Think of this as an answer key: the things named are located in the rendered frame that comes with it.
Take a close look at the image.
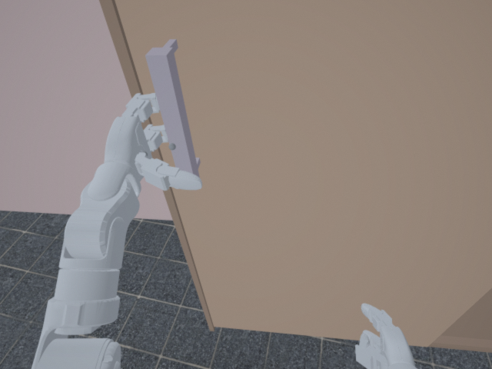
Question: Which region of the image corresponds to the robot left hand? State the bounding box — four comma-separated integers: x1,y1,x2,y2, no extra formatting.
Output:
104,93,202,191

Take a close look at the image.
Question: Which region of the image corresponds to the robot right hand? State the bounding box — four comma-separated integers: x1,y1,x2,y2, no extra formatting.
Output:
355,303,415,369

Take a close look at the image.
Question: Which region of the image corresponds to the handle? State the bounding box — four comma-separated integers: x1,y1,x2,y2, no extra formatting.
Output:
145,39,201,190

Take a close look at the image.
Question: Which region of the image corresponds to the robot left upper arm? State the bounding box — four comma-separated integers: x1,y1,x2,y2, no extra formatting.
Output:
36,338,121,369

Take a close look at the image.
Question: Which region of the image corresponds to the left robot forearm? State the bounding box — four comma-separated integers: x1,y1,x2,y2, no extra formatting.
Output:
32,162,141,369

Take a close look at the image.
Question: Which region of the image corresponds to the wardrobe door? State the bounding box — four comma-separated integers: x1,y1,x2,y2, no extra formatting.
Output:
115,0,492,347
441,288,492,340

